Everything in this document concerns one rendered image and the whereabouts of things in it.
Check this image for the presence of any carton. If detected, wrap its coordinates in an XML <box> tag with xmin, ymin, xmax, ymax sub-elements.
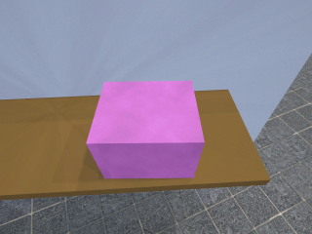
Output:
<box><xmin>86</xmin><ymin>81</ymin><xmax>205</xmax><ymax>179</ymax></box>

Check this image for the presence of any table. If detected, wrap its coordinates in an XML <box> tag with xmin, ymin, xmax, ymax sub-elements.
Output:
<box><xmin>0</xmin><ymin>90</ymin><xmax>271</xmax><ymax>201</ymax></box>

